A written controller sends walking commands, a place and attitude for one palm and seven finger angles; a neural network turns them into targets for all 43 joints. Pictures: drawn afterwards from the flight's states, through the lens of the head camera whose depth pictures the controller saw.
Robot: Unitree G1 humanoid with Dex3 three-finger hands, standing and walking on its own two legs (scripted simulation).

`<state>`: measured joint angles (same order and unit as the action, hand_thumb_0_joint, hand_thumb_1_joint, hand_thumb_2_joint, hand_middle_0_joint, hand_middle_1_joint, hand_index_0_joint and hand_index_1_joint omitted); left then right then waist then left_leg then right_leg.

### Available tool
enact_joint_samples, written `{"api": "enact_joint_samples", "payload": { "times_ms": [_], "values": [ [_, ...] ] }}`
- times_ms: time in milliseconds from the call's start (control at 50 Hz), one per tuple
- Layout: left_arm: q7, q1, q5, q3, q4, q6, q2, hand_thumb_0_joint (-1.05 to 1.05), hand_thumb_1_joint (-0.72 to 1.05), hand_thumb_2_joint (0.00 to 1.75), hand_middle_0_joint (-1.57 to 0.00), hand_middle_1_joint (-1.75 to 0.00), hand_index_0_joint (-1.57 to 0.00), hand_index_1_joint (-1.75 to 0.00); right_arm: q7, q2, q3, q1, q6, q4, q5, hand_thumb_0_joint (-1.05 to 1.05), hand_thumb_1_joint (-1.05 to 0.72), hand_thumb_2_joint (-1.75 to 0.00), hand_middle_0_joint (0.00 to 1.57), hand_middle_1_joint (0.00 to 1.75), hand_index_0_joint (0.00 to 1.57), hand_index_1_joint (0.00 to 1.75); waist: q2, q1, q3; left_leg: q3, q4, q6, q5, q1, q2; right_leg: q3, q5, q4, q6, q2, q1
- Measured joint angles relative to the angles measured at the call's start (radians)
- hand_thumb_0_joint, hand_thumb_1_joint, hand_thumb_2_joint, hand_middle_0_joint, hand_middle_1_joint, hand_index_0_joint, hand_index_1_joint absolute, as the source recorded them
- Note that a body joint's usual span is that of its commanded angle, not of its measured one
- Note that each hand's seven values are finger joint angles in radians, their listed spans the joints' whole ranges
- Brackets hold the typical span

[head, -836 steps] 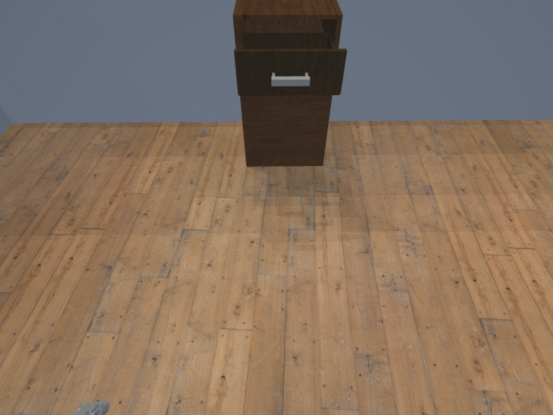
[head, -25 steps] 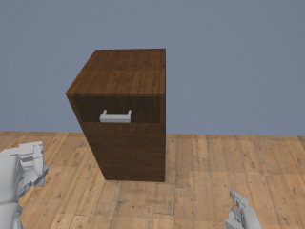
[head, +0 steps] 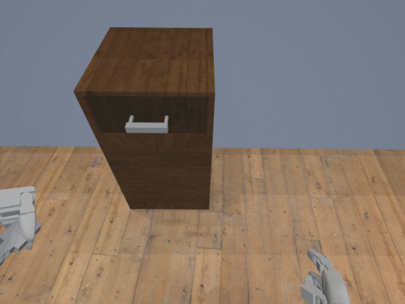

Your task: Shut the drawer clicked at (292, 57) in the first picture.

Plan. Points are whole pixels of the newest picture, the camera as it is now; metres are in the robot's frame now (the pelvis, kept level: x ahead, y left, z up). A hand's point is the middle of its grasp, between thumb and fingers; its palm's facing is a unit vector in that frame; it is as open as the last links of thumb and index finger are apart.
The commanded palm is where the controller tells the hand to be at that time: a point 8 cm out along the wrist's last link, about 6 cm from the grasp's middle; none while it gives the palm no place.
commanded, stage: step back with the hand held close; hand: left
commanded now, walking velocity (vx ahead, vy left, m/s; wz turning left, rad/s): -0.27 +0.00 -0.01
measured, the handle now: (148, 123) +0.65 +0.22 -0.09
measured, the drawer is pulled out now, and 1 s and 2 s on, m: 0.00 0.00 0.00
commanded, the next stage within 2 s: stop stepping back and stand still in 0.84 s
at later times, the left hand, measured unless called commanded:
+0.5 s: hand out of the picture +0.13 +0.25 +0.16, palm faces +0.39 -0.83 -0.41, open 3.3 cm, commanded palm +0.06 +0.30 +0.18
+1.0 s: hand out of the picture +0.06 +0.25 +0.17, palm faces +0.26 -0.85 -0.45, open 3.3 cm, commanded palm -0.01 +0.30 +0.18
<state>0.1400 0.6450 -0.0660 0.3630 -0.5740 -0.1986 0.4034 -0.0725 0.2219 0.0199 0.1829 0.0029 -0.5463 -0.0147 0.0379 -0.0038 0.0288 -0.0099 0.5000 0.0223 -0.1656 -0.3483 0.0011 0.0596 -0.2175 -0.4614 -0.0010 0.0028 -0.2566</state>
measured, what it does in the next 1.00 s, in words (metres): walks backwards: right foot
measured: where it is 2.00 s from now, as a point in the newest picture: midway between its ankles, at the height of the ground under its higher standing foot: outside the picture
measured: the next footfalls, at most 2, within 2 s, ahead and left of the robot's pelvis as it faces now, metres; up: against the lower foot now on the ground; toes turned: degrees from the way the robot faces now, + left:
right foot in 0.80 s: -0.15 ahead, -0.05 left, +0.00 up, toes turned -1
left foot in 1.46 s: -0.06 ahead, +0.15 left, +0.00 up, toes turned -1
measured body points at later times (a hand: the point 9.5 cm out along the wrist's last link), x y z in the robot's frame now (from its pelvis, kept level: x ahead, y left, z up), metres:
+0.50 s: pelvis -0.06 +0.02 -0.01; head -0.04 +0.04 +0.43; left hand +0.10 +0.30 +0.19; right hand +0.11 -0.23 -0.09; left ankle +0.06 +0.10 -0.73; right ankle +0.02 -0.12 -0.74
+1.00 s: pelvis -0.14 +0.02 -0.02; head -0.12 +0.05 +0.43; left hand +0.04 +0.29 +0.19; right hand +0.03 -0.21 -0.09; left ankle +0.06 +0.11 -0.73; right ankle -0.22 -0.12 -0.74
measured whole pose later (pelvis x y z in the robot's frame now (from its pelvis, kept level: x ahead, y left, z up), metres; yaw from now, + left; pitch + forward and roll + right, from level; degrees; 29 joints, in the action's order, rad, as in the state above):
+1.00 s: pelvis -0.14 +0.02 -0.02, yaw +0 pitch +1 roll -5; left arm 0.10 0.62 -0.09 0.40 -0.65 -0.30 0.48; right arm -0.05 0.17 0.00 0.17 -0.06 -0.61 0.01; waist 0.03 -0.03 0.02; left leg -0.02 0.50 0.01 -0.01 -0.58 0.04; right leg 0.01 -0.42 -0.53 0.00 0.08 -0.12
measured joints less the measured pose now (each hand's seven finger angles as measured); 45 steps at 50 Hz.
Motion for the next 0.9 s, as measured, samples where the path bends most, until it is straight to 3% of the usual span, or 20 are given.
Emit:
{"api": "enact_joint_samples", "payload": {
  "times_ms": [300, 520, 560, 620, 680, 740, 800, 820, 900],
  "values": [
    [0.017, -0.013, 0.030, 0.016, -0.026, -0.046, -0.007, 0.02, 0.89, 0.90, -1.41, -1.60, -1.40, -1.59, -0.002, -0.004, -0.012, 0.028, -0.060, -0.011, 0.012, 0.01, -0.90, -0.90, 0.20, 0.30, 0.20, 0.30, -0.006, -0.001, 0.005, -0.030, 0.079, 0.012, 0.017, -0.095, 0.007, -0.006, 0.030, -0.043, -0.005, 0.032, -0.068],
    [0.036, -0.039, 0.024, 0.002, -0.056, -0.068, -0.005, 0.01, 0.89, 0.90, -1.41, -1.60, -1.41, -1.59, 0.002, 0.002, 0.008, 0.009, -0.048, -0.060, 0.014, 0.01, -0.90, -0.90, 0.20, 0.30, 0.20, 0.30, -0.022, -0.013, 0.006, -0.037, 0.153, 0.007, -0.048, -0.156, -0.003, -0.006, 0.050, -0.070, -0.009, 0.028, -0.108],
    [0.036, -0.041, 0.027, 0.011, -0.058, -0.071, 0.004, 0.01, 0.89, 0.90, -1.41, -1.60, -1.41, -1.59, -0.003, 0.000, 0.006, 0.005, -0.046, -0.060, 0.015, 0.01, -0.90, -0.90, 0.20, 0.30, 0.20, 0.30, -0.022, -0.018, 0.010, -0.032, 0.133, 0.023, 0.017, -0.155, 0.002, -0.016, -0.001, -0.097, -0.014, 0.036, -0.124],
    [0.023, -0.058, 0.044, 0.037, -0.049, -0.064, 0.029, 0.01, 0.89, 0.90, -1.41, -1.60, -1.41, -1.59, -0.007, -0.018, 0.008, 0.012, -0.060, -0.048, 0.022, 0.01, -0.91, -0.90, 0.20, 0.30, 0.20, 0.30, -0.007, -0.033, 0.009, -0.050, 0.099, 0.039, 0.072, -0.165, 0.012, -0.063, -0.099, -0.290, -0.016, 0.092, -0.149],
    [0.017, -0.049, 0.037, 0.068, -0.061, -0.065, 0.052, 0.02, 0.89, 0.90, -1.41, -1.60, -1.41, -1.59, 0.008, -0.042, 0.000, 0.026, -0.077, -0.047, 0.033, 0.01, -0.91, -0.90, 0.20, 0.30, 0.20, 0.30, -0.008, -0.030, -0.023, -0.058, 0.038, 0.039, 0.112, -0.184, 0.023, -0.074, -0.203, -0.378, -0.003, 0.123, -0.098],
    [0.016, -0.011, 0.010, 0.079, -0.086, -0.075, 0.050, 0.02, 0.89, 0.90, -1.41, -1.60, -1.41, -1.59, 0.027, -0.058, -0.014, 0.021, -0.098, -0.058, 0.043, 0.01, -0.90, -0.90, 0.20, 0.30, 0.20, 0.30, -0.024, -0.007, -0.062, -0.042, -0.041, 0.022, 0.175, -0.203, 0.029, -0.061, -0.280, -0.236, 0.019, 0.107, 0.016],
    [0.005, 0.005, 0.000, 0.082, -0.108, -0.098, 0.054, 0.02, 0.89, 0.90, -1.41, -1.60, -1.40, -1.60, 0.041, -0.068, -0.030, -0.018, -0.103, -0.061, 0.053, 0.01, -0.90, -0.90, 0.20, 0.30, 0.20, 0.30, -0.067, 0.032, -0.065, 0.017, -0.069, 0.017, 0.213, -0.235, 0.024, -0.081, -0.176, 0.032, 0.040, 0.055, 0.134],
    [-0.002, -0.011, 0.004, 0.068, -0.103, -0.109, 0.044, 0.02, 0.89, 0.90, -1.41, -1.60, -1.40, -1.60, 0.041, -0.061, -0.032, -0.041, -0.101, -0.070, 0.053, 0.01, -0.90, -0.90, 0.21, 0.30, 0.20, 0.30, -0.053, 0.041, -0.048, 0.025, -0.051, 0.016, 0.214, -0.248, 0.038, -0.087, -0.166, 0.051, 0.026, 0.060, 0.135],
    [-0.028, -0.069, 0.000, 0.008, -0.077, -0.112, 0.033, 0.02, 0.89, 0.90, -1.41, -1.60, -1.41, -1.59, 0.029, -0.052, -0.026, -0.071, -0.087, -0.092, 0.035, 0.01, -0.90, -0.90, 0.21, 0.30, 0.20, 0.30, -0.005, 0.017, 0.012, 0.007, -0.053, 0.019, 0.236, -0.218, 0.055, -0.073, -0.180, -0.010, -0.009, 0.084, 0.138]
  ]
}}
